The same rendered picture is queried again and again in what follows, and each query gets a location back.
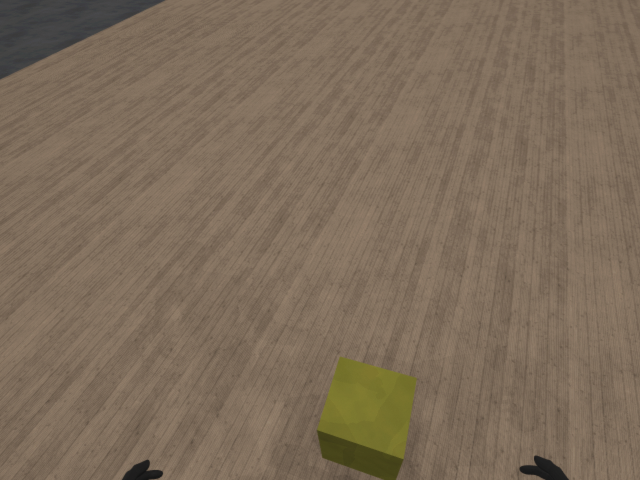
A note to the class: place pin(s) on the carton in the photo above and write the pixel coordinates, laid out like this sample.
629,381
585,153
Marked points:
365,420

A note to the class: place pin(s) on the left robot hand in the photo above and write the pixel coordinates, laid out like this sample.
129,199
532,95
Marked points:
139,472

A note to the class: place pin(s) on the right robot hand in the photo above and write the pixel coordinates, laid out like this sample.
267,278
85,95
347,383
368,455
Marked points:
545,469

